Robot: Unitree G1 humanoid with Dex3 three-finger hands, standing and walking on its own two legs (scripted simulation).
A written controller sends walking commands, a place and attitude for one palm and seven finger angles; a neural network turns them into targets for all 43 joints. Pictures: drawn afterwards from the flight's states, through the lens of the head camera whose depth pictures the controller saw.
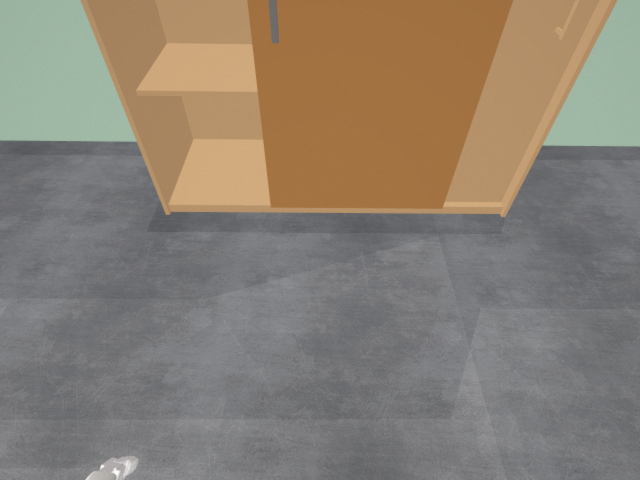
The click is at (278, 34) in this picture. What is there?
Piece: wardrobe's sliding door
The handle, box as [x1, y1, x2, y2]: [269, 0, 278, 42]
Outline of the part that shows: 269,0 272,42 278,42 276,2 275,0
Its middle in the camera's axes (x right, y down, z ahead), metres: -0.14 -0.66 +1.10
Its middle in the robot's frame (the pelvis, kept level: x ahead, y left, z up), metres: +1.27 +0.22 +0.10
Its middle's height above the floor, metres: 0.87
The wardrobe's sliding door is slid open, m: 0.46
